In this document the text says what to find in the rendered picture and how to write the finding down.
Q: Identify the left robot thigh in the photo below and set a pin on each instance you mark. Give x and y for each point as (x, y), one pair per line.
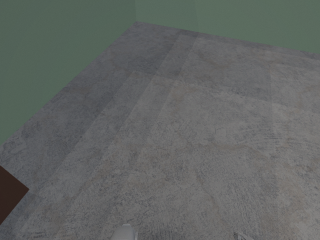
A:
(124, 233)

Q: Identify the cabinet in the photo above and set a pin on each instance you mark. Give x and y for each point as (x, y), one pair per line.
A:
(11, 192)

